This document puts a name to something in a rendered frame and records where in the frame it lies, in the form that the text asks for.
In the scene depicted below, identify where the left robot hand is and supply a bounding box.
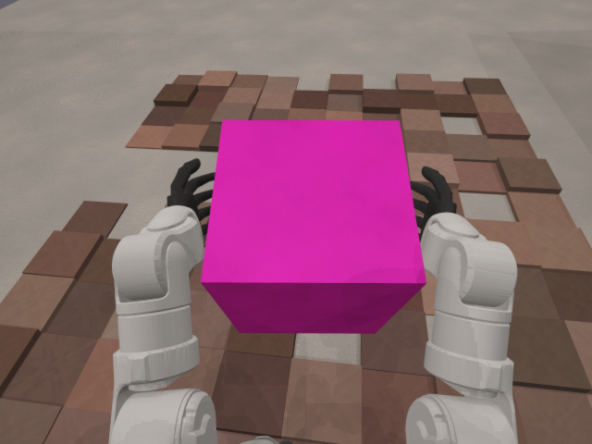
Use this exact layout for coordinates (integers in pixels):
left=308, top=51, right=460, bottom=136
left=167, top=158, right=216, bottom=236

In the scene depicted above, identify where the robot left upper arm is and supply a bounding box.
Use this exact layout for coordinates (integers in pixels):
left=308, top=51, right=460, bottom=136
left=110, top=388, right=217, bottom=444

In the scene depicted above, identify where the robot right upper arm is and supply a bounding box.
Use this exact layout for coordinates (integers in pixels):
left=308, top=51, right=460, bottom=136
left=406, top=394, right=517, bottom=444

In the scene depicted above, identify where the left robot forearm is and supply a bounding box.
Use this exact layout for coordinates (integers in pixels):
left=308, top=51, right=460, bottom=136
left=108, top=205, right=205, bottom=444

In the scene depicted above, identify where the right robot hand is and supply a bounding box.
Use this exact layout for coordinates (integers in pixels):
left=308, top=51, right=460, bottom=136
left=410, top=166, right=457, bottom=242

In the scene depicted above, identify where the carton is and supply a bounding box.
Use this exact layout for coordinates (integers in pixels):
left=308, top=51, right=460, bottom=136
left=201, top=120, right=426, bottom=334

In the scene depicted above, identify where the right robot forearm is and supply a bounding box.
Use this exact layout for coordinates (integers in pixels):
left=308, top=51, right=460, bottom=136
left=420, top=213, right=518, bottom=444

